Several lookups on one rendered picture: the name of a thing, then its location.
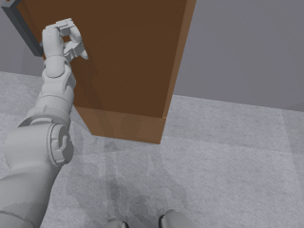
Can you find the robot left hand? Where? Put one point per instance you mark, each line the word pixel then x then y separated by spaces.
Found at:
pixel 53 43

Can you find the right robot thigh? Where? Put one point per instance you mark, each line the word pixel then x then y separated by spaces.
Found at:
pixel 176 219

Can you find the right robot shin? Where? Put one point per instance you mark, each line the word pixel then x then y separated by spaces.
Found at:
pixel 170 210

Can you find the handle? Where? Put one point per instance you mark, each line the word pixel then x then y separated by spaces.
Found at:
pixel 11 10

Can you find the cupboard door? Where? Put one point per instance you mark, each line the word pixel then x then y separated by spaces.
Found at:
pixel 131 47

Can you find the robot left upper arm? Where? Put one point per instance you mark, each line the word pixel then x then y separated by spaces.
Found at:
pixel 35 155

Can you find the left robot forearm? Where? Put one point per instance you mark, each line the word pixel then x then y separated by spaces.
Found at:
pixel 55 101

